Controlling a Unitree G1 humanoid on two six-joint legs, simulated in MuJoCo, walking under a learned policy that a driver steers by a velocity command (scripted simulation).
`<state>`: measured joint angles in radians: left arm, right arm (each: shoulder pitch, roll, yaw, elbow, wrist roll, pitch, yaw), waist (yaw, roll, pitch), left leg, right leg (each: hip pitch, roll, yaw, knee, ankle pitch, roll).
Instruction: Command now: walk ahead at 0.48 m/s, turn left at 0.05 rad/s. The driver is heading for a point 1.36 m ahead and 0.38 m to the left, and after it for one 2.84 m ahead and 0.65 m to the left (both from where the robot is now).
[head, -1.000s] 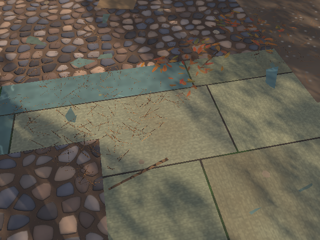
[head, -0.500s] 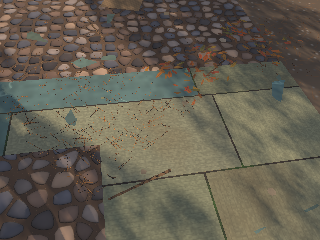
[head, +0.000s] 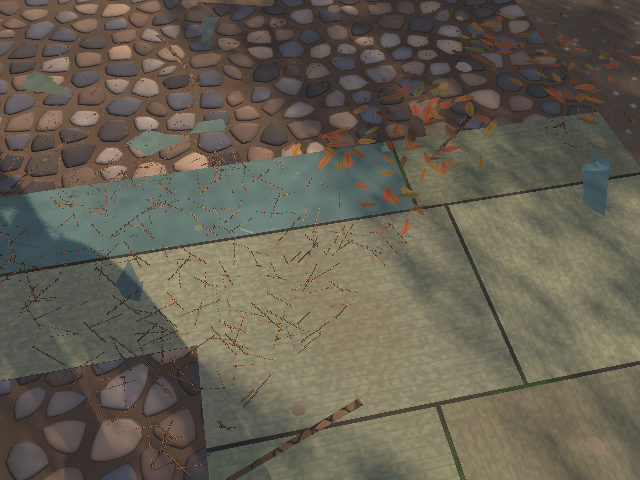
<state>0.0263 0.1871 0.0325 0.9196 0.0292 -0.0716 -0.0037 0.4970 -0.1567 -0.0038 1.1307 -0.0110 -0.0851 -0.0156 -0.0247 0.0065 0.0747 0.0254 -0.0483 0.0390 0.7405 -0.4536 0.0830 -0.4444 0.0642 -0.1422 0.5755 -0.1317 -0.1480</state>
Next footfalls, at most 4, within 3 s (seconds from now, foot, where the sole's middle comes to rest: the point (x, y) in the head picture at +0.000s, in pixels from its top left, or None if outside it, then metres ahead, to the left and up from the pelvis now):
0.50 left None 0.42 0.10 -0.75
1.04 right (282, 328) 0.79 0.10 -0.75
1.56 left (152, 297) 0.88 0.41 -0.75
2.10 right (198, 194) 1.21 0.33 -0.75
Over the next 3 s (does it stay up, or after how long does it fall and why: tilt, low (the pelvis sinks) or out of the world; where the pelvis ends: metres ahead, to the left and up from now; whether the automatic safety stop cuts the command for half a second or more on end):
stays up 1.50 0.42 0.03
